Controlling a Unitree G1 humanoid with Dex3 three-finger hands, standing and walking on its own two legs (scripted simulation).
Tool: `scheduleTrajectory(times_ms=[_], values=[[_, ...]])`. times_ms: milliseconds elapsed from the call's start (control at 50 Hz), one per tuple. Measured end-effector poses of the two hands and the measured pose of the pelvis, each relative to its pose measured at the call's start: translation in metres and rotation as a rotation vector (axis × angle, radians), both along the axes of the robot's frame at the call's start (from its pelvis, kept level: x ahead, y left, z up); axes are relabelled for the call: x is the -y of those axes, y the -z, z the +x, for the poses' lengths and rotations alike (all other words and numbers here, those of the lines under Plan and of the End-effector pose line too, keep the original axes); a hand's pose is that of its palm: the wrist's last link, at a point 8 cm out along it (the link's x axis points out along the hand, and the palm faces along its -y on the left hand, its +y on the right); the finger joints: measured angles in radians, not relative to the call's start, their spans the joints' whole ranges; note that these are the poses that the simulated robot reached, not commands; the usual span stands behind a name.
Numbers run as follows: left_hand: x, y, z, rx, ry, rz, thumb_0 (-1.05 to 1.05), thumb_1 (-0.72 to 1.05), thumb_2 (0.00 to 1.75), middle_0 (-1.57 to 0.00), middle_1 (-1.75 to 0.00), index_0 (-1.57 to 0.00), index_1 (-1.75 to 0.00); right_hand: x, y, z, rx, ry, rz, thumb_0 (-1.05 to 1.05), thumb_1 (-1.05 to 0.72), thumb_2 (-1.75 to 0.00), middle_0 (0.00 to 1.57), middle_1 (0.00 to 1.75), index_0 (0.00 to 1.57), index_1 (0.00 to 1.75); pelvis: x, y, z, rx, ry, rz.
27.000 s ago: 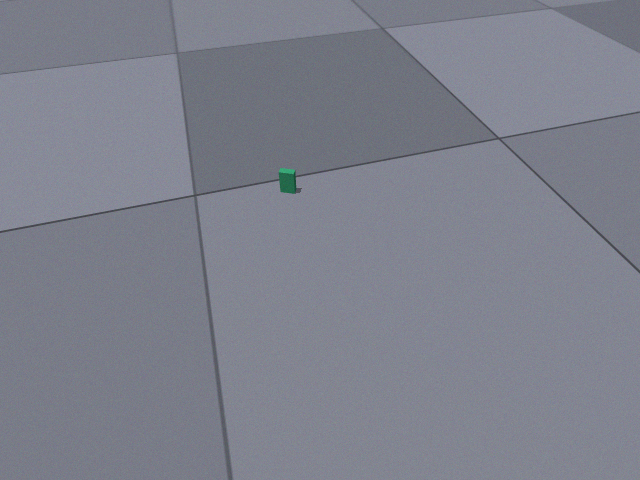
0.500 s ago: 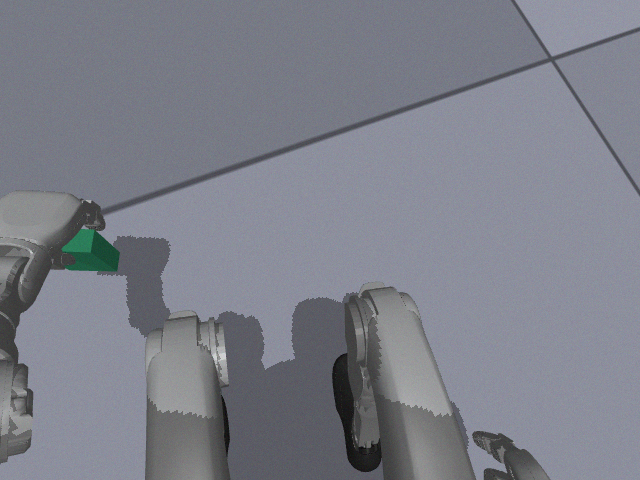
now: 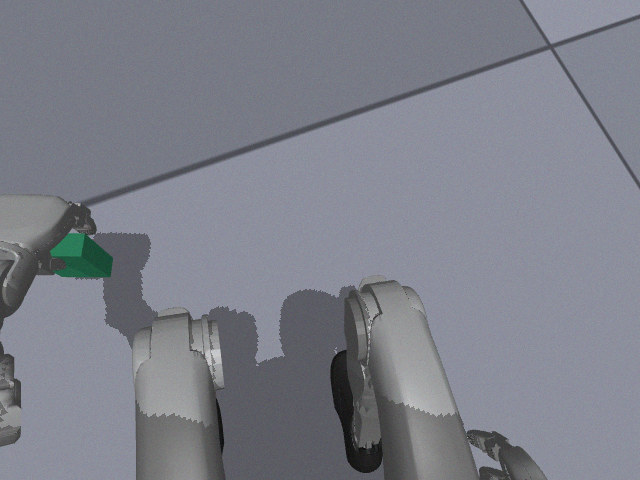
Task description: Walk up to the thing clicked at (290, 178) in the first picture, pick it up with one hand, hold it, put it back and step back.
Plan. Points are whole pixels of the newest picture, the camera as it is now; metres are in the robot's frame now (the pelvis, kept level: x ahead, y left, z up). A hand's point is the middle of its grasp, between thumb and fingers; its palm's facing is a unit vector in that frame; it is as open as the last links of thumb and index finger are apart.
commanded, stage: lower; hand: left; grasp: from above
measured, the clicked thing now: (72, 257) +0.43 +0.30 -0.25
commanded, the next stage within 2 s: rest in 0.08 s
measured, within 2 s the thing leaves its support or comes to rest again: rests again in 0.26 s
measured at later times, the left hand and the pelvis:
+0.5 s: hand (58, 249) +0.43 +0.30 -0.20, palm faces -0.49 +0.00 -0.87, open 6.7 cm; pelvis +0.01 +0.00 -0.03, yaw -1 degrees
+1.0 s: hand (63, 253) +0.43 +0.30 -0.22, palm faces -0.44 -0.01 -0.90, open 8.1 cm; pelvis +0.00 +0.00 -0.05, yaw -2 degrees
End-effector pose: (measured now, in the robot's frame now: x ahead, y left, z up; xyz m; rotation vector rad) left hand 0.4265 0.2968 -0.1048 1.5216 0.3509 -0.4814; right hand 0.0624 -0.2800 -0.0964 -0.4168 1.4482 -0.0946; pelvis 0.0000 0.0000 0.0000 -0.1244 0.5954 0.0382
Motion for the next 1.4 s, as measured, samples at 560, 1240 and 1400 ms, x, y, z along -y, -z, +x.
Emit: scheduleTrajectory(times_ms=[560,1240,1400], values=[[-0.001,0.037,0.011,0.023,-0.014,-0.006,-0.01,0.46,0.26,-0.98,-0.22,-0.98,-0.2,-0.001,0.034,0.004,-0.014,-0.045,0.008,0.0,-0.92,-0.9,0.2,0.3,0.2,0.3,0.002,0.035,0.005,0.032,0.015,-0.007],[-0.028,-0.039,0.014,0.185,-0.234,0.117,0.0,0.11,0.49,-0.64,-0.44,-0.64,-0.43,-0.008,-0.001,0.033,0.089,0.029,0.037,0.0,-0.92,-0.9,0.2,0.3,0.2,0.3,-0.001,-0.009,0.009,-0.034,-0.001,-0.002],[-0.023,-0.117,-0.003,0.013,-0.23,0.087,0.0,-0.04,0.6,-0.55,-0.51,-0.54,-0.52,-0.013,-0.063,0.051,0.149,0.013,0.082,0.0,-0.93,-0.91,0.2,0.3,0.2,0.3,0.001,-0.077,0.007,-0.028,-0.006,0.011]])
